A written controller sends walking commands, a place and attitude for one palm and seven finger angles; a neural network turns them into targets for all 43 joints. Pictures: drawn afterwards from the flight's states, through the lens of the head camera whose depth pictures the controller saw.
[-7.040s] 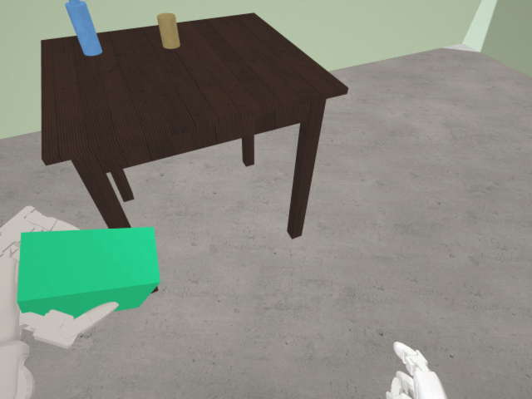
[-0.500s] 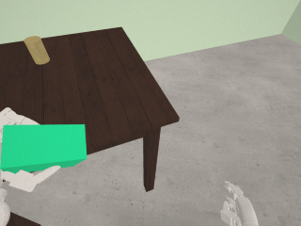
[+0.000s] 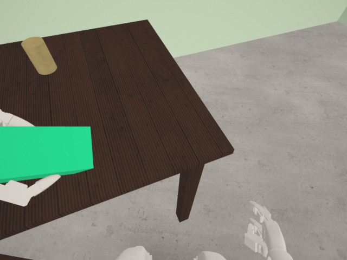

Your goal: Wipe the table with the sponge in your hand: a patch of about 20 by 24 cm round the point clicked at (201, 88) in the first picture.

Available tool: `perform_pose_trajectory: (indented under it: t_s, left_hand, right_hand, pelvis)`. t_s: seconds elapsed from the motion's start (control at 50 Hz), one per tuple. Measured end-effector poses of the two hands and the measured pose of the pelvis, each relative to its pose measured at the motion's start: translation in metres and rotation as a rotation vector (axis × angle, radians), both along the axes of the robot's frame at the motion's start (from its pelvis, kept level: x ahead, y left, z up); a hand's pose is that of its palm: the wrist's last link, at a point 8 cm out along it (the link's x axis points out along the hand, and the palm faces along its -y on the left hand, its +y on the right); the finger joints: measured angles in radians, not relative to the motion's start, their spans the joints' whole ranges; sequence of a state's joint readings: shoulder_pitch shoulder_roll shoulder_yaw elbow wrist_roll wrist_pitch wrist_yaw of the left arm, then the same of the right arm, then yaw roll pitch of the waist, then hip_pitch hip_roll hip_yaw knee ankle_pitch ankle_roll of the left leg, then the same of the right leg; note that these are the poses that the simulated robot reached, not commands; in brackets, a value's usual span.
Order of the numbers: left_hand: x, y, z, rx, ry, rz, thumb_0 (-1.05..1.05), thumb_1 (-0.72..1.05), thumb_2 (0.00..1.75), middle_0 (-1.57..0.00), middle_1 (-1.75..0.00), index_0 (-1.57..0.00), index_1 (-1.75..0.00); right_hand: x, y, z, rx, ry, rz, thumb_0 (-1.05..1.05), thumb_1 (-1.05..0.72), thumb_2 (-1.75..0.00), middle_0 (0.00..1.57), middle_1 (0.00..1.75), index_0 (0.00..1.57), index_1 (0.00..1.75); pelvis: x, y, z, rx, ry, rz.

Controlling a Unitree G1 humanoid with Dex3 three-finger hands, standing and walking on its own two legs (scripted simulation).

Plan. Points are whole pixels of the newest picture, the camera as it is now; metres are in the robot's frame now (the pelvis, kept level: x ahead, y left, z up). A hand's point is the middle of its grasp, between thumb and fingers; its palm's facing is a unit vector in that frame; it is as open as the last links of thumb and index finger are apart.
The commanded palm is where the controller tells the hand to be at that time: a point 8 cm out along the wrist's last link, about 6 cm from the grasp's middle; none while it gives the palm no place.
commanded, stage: come to a stop and stand still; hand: left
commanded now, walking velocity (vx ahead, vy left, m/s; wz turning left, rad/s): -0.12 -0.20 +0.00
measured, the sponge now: (55, 154) +0.25 +0.21 +0.17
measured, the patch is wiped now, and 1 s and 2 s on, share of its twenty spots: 0.00 0.00 0.00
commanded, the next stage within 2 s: look again from close up in 0.88 s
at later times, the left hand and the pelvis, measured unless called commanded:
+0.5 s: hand (20, 147) +0.24 +0.25 +0.20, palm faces +0.35 -0.86 -0.37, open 10.4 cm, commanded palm +0.19 +0.29 +0.20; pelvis +0.02 +0.02 +0.03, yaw -1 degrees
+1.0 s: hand (3, 161) +0.22 +0.26 +0.19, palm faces +0.38 -0.82 -0.42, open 10.4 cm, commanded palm +0.16 +0.30 +0.20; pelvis +0.00 +0.02 +0.03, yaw +0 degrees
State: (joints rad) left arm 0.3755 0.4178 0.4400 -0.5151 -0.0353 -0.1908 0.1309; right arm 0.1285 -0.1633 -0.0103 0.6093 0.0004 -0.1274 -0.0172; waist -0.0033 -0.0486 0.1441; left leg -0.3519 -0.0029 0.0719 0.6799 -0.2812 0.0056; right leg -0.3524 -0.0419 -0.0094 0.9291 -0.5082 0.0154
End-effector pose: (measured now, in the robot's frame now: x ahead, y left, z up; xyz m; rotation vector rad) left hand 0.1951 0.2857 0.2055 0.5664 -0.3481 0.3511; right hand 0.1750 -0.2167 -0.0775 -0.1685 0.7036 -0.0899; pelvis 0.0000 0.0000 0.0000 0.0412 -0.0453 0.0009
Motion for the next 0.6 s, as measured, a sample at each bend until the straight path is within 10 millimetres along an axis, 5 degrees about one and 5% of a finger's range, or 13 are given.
perform_pose_trajectory:
  t_s: [0.12,0.24,0.32,0.42,0.6]
  left_hand:
    - [0.004,-0.008,0.017,-0.011,0.054,-0.021,-0.01,-0.52,1.00,-0.68,-1.34,-0.72,-1.34]
    - [0.013,0.017,0.004,-0.093,0.103,0.043,-0.01,-0.52,1.00,-0.68,-1.34,-0.72,-1.34]
    - [0.021,0.025,-0.005,-0.144,0.125,0.068,-0.01,-0.52,1.00,-0.68,-1.34,-0.72,-1.34]
    - [0.021,0.012,-0.001,-0.156,0.110,0.005,-0.01,-0.52,1.00,-0.68,-1.34,-0.72,-1.34]
    - [-0.006,0.010,0.005,-0.150,0.103,0.021,-0.01,-0.52,1.00,-0.68,-1.34,-0.72,-1.34]
  right_hand:
    - [0.013,0.029,0.008,0.063,-0.003,0.046,0.02,-0.90,-0.90,0.20,0.30,0.20,0.30]
    - [0.028,0.025,0.019,-0.016,0.030,0.023,0.02,-0.90,-0.90,0.20,0.30,0.20,0.30]
    - [0.041,0.018,0.034,-0.063,-0.004,0.012,0.02,-0.90,-0.90,0.20,0.30,0.20,0.30]
    - [0.050,0.013,0.052,-0.082,-0.076,0.006,0.02,-0.90,-0.90,0.20,0.30,0.20,0.30]
    - [0.030,0.007,0.054,-0.078,-0.084,-0.018,0.01,-0.90,-0.90,0.20,0.30,0.20,0.30]
  pelvis:
    - [0.022,0.006,0.016,-0.049,0.029,0.002]
    - [0.039,0.017,0.025,-0.059,0.053,-0.006]
    - [0.038,0.021,0.028,-0.048,0.051,-0.016]
    - [0.030,0.020,0.030,-0.054,0.052,-0.020]
    - [0.019,0.014,0.032,-0.066,0.043,-0.017]
